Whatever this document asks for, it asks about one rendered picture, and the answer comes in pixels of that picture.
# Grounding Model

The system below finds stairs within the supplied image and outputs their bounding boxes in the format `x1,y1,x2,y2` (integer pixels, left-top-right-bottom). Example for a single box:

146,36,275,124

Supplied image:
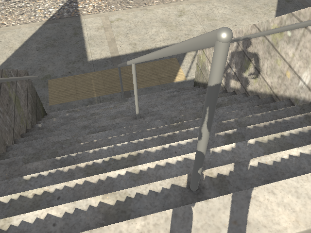
0,85,311,233

